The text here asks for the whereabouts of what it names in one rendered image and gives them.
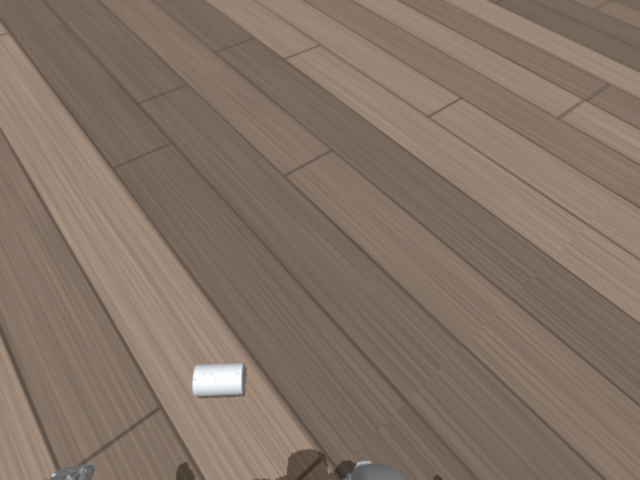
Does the left robot hand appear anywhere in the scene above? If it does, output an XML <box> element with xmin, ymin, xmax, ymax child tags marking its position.
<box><xmin>44</xmin><ymin>464</ymin><xmax>95</xmax><ymax>480</ymax></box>

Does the can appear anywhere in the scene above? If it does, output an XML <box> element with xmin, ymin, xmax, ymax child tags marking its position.
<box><xmin>192</xmin><ymin>363</ymin><xmax>245</xmax><ymax>397</ymax></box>

